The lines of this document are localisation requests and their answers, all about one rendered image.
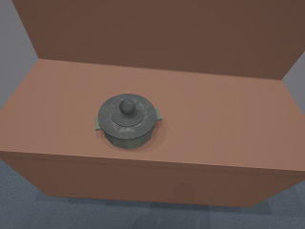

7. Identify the table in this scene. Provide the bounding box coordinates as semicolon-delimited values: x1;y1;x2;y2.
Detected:
0;0;305;208

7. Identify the knob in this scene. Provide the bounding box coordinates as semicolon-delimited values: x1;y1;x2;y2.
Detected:
119;98;135;115

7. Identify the pot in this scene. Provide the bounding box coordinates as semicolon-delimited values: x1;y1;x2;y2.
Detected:
94;108;162;149

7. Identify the lid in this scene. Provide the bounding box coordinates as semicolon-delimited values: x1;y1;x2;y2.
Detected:
97;94;156;140

